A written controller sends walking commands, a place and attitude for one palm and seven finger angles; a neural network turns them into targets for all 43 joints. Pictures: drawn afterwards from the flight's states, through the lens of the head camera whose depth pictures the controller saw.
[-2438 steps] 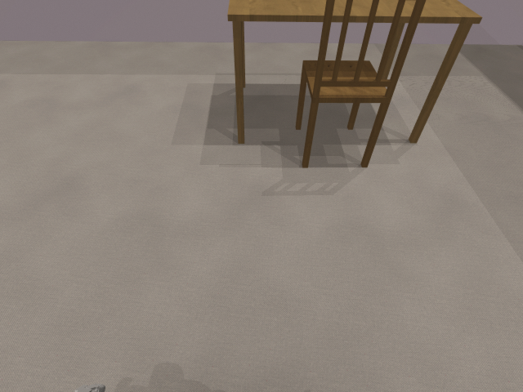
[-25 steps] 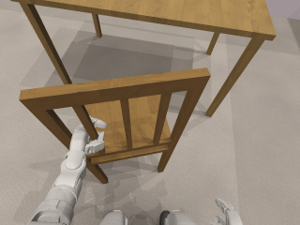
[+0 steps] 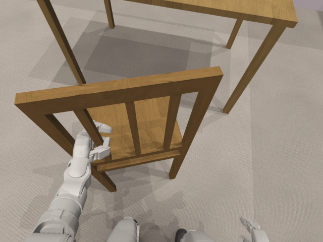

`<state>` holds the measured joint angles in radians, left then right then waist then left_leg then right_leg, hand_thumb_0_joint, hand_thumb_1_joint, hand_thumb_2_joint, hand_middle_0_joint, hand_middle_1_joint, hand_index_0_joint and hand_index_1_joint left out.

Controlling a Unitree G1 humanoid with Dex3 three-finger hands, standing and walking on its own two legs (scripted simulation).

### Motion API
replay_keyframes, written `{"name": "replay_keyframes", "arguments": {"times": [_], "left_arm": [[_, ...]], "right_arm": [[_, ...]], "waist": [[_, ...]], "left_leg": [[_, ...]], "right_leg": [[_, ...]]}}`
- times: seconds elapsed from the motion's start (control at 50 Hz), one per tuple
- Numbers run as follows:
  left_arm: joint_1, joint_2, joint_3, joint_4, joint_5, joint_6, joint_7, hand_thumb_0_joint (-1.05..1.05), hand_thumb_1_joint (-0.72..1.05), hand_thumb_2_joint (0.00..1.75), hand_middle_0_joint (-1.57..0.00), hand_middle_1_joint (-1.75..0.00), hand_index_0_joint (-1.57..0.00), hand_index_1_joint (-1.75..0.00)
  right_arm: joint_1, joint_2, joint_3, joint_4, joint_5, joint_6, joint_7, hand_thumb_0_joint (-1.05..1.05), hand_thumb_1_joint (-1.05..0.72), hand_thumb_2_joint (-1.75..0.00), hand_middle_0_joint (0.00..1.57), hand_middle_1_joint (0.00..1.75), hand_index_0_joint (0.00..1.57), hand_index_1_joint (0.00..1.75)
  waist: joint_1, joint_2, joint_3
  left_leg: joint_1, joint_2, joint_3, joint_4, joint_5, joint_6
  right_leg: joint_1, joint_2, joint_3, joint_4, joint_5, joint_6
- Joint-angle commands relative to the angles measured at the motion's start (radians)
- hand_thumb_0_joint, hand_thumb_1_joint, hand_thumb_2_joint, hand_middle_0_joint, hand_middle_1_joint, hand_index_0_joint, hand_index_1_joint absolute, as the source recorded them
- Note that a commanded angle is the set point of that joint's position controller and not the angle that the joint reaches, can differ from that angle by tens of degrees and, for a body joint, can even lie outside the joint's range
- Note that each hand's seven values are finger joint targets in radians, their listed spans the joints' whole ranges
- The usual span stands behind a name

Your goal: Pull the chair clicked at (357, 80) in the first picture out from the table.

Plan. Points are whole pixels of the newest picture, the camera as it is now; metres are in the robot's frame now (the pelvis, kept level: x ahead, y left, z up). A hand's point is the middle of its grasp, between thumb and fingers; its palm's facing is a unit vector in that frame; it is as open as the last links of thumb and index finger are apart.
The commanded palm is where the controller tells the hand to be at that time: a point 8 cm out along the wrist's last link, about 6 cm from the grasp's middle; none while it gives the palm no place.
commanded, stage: step backward, pulling the chair out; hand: left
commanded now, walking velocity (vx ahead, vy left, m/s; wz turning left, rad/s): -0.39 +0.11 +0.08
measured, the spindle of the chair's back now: (134, 132) +0.39 +0.09 -0.05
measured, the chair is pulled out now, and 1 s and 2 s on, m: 0.41 0.68 0.73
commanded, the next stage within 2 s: stop walking, hand still on the chair in 0.70 s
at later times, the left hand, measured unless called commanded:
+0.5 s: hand (100, 197) +0.21 +0.16 -0.06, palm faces +0.15 -0.97 -0.18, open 5.2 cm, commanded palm +0.18 +0.21 -0.07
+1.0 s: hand out of the picture +0.07 +0.15 -0.06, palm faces +0.17 -0.97 -0.15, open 5.2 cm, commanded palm +0.04 +0.20 -0.05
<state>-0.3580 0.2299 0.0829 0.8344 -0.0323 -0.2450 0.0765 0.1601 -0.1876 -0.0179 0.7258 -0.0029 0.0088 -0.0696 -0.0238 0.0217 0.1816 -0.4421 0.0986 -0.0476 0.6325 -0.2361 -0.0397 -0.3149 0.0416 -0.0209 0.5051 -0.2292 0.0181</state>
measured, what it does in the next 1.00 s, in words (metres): walks backwards: left foot, then right foot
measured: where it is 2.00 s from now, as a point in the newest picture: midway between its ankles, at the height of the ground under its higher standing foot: outside the picture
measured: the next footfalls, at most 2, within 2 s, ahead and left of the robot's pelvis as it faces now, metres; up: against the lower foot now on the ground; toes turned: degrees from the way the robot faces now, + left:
left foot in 0.18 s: +0.01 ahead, +0.13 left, +0.00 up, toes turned +0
right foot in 0.46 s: -0.15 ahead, -0.16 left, +0.00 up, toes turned +1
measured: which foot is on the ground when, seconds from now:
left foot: down 0.00-0.04, up 0.06-0.16, down 0.18-0.50, up 0.52-0.72, down 0.74-1.00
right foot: down 0.00-0.22, up 0.24-0.44, down 0.46-1.00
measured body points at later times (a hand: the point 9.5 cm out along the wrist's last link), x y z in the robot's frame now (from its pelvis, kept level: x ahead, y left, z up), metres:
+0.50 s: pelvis -0.13 -0.02 +0.00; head -0.03 -0.02 +0.44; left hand +0.20 +0.21 -0.05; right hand -0.01 -0.26 -0.14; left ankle -0.03 +0.13 -0.73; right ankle -0.13 -0.16 -0.73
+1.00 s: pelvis -0.24 -0.03 +0.00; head -0.19 -0.02 +0.44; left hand +0.06 +0.20 -0.05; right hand -0.14 -0.27 -0.13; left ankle -0.22 +0.11 -0.73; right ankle -0.19 -0.16 -0.73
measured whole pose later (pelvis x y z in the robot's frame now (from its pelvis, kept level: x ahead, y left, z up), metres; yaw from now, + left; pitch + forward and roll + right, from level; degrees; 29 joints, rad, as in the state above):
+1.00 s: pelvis -0.24 -0.03 +0.00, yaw +3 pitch -1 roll -2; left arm -0.30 0.18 0.07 0.82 -0.06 -0.14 0.09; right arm 0.24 -0.20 0.01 0.69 0.04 0.01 -0.08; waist -0.02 0.02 0.16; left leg -0.33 0.07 -0.01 0.64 -0.30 -0.02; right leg -0.30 0.00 -0.03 0.53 -0.20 0.01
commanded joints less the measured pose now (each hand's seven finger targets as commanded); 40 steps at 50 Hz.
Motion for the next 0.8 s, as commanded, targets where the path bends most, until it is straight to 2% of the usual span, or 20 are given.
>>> {"name": "replay_keyframes", "arguments": {"times": [0.0, 0.02, 0.06, 0.14, 0.18, 0.22, 0.24, 0.32, 0.38, 0.44, 0.46, 0.48, 0.5, 0.52, 0.56, 0.62, 0.68, 0.7, 0.76, 0.78], "left_arm": [[-0.197, 0.224, 0.060, -0.183, 0.039, -0.080, 0.021, 0.00, 0.90, 0.90, -0.50, -1.45, -0.50, -1.45], [-0.142, 0.255, 0.081, -0.162, 0.035, -0.067, 0.027, 0.00, 0.90, 0.90, -0.50, -1.45, -0.50, -1.45], [-0.118, 0.217, 0.064, -0.145, 0.035, -0.039, 0.033, 0.00, 0.90, 0.90, -0.50, -1.45, -0.50, -1.45], [-0.116, 0.176, 0.043, -0.177, 0.017, -0.020, 0.035, 0.00, 0.90, 0.90, -0.50, -1.45, -0.50, -1.45], [-0.158, 0.112, -0.004, -0.222, 0.011, -0.034, 0.024, 0.00, 0.90, 0.90, -0.50, -1.45, -0.50, -1.45], [-0.214, 0.110, -0.020, -0.286, 0.025, -0.037, 0.014, 0.00, 0.90, 0.90, -0.50, -1.45, -0.50, -1.45], [-0.191, 0.103, -0.013, -0.269, 0.027, -0.029, 0.018, 0.00, 0.90, 0.90, -0.50, -1.45, -0.50, -1.45], [-0.214, 0.119, 0.002, -0.219, 0.033, -0.042, 0.019, 0.00, 0.90, 0.90, -0.50, -1.45, -0.50, -1.45], [-0.215, 0.129, 0.011, -0.179, 0.037, -0.054, 0.014, 0.00, 0.90, 0.90, -0.50, -1.45, -0.50, -1.45], [-0.173, 0.171, 0.045, -0.127, 0.040, -0.062, 0.005, 0.00, 0.90, 0.90, -0.50, -1.45, -0.50, -1.45], [-0.192, 0.201, 0.063, -0.119, 0.046, -0.067, 0.002, 0.00, 0.90, 0.90, -0.50, -1.45, -0.50, -1.45], [-0.207, 0.264, 0.102, -0.115, 0.041, -0.074, 0.012, 0.00, 0.90, 0.90, -0.50, -1.45, -0.50, -1.45], [-0.203, 0.277, 0.111, -0.110, 0.035, -0.064, 0.020, 0.00, 0.90, 0.90, -0.50, -1.45, -0.50, -1.45], [-0.178, 0.269, 0.107, -0.076, 0.028, -0.046, 0.029, 0.00, 0.90, 0.90, -0.50, -1.45, -0.50, -1.45], [-0.192, 0.220, 0.092, -0.059, 0.032, -0.021, 0.038, 0.00, 0.90, 0.90, -0.50, -1.45, -0.50, -1.45], [-0.214, 0.224, 0.092, -0.003, 0.018, 0.005, 0.042, 0.00, 0.90, 0.90, -0.50, -1.45, -0.50, -1.45], [-0.238, 0.161, 0.031, 0.009, 0.007, 0.020, 0.036, 0.00, 0.90, 0.90, -0.50, -1.45, -0.50, -1.45], [-0.258, 0.138, 0.002, 0.003, 0.003, 0.022, 0.032, 0.00, 0.90, 0.90, -0.50, -1.45, -0.50, -1.45], [-0.342, 0.075, -0.050, -0.087, 0.003, 0.005, 0.021, 0.00, 0.90, 0.90, -0.50, -1.45, -0.50, -1.45], [-0.323, 0.088, -0.027, -0.074, 0.012, 0.005, 0.023, 0.00, 0.90, 0.90, -0.50, -1.45, -0.50, -1.45]], "right_arm": [[0.041, -0.176, -0.071, -0.116, 0.025, -0.017, -0.035, 0.00, -0.90, -0.90, 0.20, 0.30, 0.20, 0.30], [0.018, -0.181, -0.064, -0.120, 0.026, -0.015, -0.044, 0.00, -0.90, -0.90, 0.20, 0.30, 0.20, 0.30], [-0.011, -0.175, -0.045, -0.116, 0.019, -0.013, -0.048, 0.00, -0.90, -0.90, 0.20, 0.30, 0.20, 0.30], [0.020, -0.197, -0.033, -0.106, 0.021, -0.018, -0.064, 0.00, -0.90, -0.90, 0.20, 0.30, 0.20, 0.30], [0.022, -0.212, -0.049, -0.129, 0.018, -0.008, -0.055, 0.00, -0.90, -0.90, 0.20, 0.30, 0.20, 0.30], [0.000, -0.183, -0.042, -0.128, -0.004, -0.005, -0.038, 0.00, -0.90, -0.90, 0.20, 0.30, 0.20, 0.30], [0.019, -0.175, -0.045, -0.119, -0.008, -0.007, -0.026, 0.00, -0.90, -0.90, 0.20, 0.30, 0.20, 0.30], [0.089, -0.194, -0.066, -0.078, -0.007, -0.041, -0.008, 0.00, -0.90, -0.90, 0.20, 0.30, 0.20, 0.30], [0.078, -0.194, -0.069, -0.064, -0.005, -0.053, -0.003, 0.00, -0.90, -0.90, 0.20, 0.30, 0.20, 0.30], [0.066, -0.198, -0.067, -0.063, 0.006, -0.053, -0.004, 0.00, -0.90, -0.90, 0.20, 0.30, 0.20, 0.30], [0.057, -0.194, -0.071, -0.068, 0.013, -0.052, -0.008, 0.00, -0.90, -0.90, 0.20, 0.30, 0.20, 0.30], [0.070, -0.190, -0.084, -0.078, 0.026, -0.047, -0.017, 0.00, -0.90, -0.90, 0.20, 0.30, 0.20, 0.30], [-0.006, -0.190, -0.074, -0.101, 0.037, -0.049, -0.027, 0.00, -0.90, -0.90, 0.20, 0.30, 0.20, 0.30], [-0.026, -0.192, -0.065, -0.092, 0.033, -0.049, -0.035, 0.00, -0.90, -0.90, 0.20, 0.30, 0.20, 0.30], [-0.014, -0.161, -0.026, -0.065, 0.024, -0.051, -0.028, 0.00, -0.90, -0.90, 0.20, 0.30, 0.20, 0.30], [0.015, -0.190, -0.029, -0.067, 0.040, -0.042, -0.039, 0.00, -0.90, -0.90, 0.20, 0.30, 0.20, 0.30], [0.072, -0.200, -0.034, -0.059, 0.039, -0.032, -0.061, 0.00, -0.90, -0.90, 0.20, 0.30, 0.20, 0.30], [0.086, -0.206, -0.040, -0.057, 0.039, -0.028, -0.066, 0.00, -0.90, -0.90, 0.20, 0.30, 0.20, 0.30], [0.047, -0.200, -0.034, -0.101, 0.011, -0.010, -0.047, 0.00, -0.90, -0.90, 0.20, 0.30, 0.20, 0.30], [0.051, -0.192, -0.035, -0.092, 0.006, -0.010, -0.034, 0.00, -0.90, -0.90, 0.20, 0.30, 0.20, 0.30]], "waist": [[-0.024, -0.063, -0.541], [-0.005, -0.053, -0.520], [0.008, -0.098, -0.471], [-0.011, -0.142, -0.445], [-0.005, 0.002, -0.433], [-0.006, 0.279, -0.446], [-0.003, 0.286, -0.437], [-0.024, 0.209, -0.444], [-0.018, 0.276, -0.449], [0.006, 0.218, -0.453], [-0.001, 0.087, -0.467], [-0.020, -0.191, -0.493], [0.003, -0.266, -0.444], [0.020, -0.165, -0.411], [0.010, -0.053, -0.426], [0.012, -0.157, -0.422], [-0.003, -0.187, -0.430], [-0.007, -0.159, -0.422], [0.002, 0.289, -0.379], [0.011, 0.298, -0.381]], "left_leg": [[0.122, -0.016, 0.016, 0.122, 0.077, 0.011], [0.068, -0.054, 0.004, 0.190, -0.153, 0.005], [0.014, -0.066, -0.061, 0.246, -0.242, 0.004], [0.126, 0.003, -0.070, -0.140, 0.069, 0.038], [0.169, 0.150, -0.181, -0.195, 0.413, 0.122], [0.206, 0.232, -0.277, -0.219, 0.565, 0.183], [0.224, 0.248, -0.277, -0.206, 0.590, 0.198], [0.442, 0.233, -0.238, -0.099, 0.865, 0.192], [0.443, 0.199, -0.204, -0.091, 0.737, 0.171], [0.336, 0.136, -0.154, -0.020, 0.545, 0.122], [0.246, 0.074, -0.084, 0.027, 0.354, 0.080], [0.149, -0.027, 0.025, 0.146, 0.092, 0.024], [0.060, -0.092, 0.002, 0.315, -0.204, 0.006], [0.014, -0.102, -0.056, 0.435, -0.276, 0.007], [-0.019, -0.071, -0.087, 0.355, -0.249, 0.002], [0.022, -0.067, -0.044, 0.163, -0.227, 0.001], [0.168, -0.035, 0.013, -0.134, -0.025, 0.009], [0.234, 0.005, 0.017, -0.231, 0.122, 0.024], [0.268, 0.210, -0.231, -0.228, 0.531, 0.178], [0.271, 0.223, -0.227, -0.217, 0.541, 0.199]], "right_leg": [[0.261, -0.295, 0.198, -0.035, 0.686, -0.098], [0.229, -0.366, 0.253, -0.066, 0.684, -0.139], [0.185, -0.401, 0.234, -0.071, 0.577, -0.169], [0.173, -0.258, 0.090, 0.030, 0.454, -0.071], [0.112, -0.096, 0.029, 0.109, 0.191, -0.001], [0.019, -0.079, 0.034, 0.269, -0.150, -0.009], [-0.026, -0.070, 0.039, 0.317, -0.259, -0.018], [-0.073, -0.051, 0.037, 0.157, -0.193, -0.014], [-0.029, -0.046, 0.040, 0.044, -0.147, -0.017], [0.108, -0.057, 0.018, -0.153, 0.072, -0.019], [0.159, -0.103, 0.038, -0.150, 0.207, -0.032], [0.192, -0.251, 0.170, -0.152, 0.348, -0.081], [0.112, -0.382, 0.276, -0.160, 0.427, -0.146], [0.064, -0.438, 0.298, -0.157, 0.382, -0.202], [0.183, -0.392, 0.202, -0.038, 0.545, -0.186], [0.251, -0.374, 0.176, -0.006, 0.653, -0.149], [0.202, -0.335, 0.139, 0.031, 0.510, -0.100], [0.156, -0.291, 0.108, 0.064, 0.410, -0.065], [-0.014, -0.108, 0.005, 0.270, -0.122, 0.003], [-0.036, -0.088, 0.015, 0.310, -0.263, -0.006]]}}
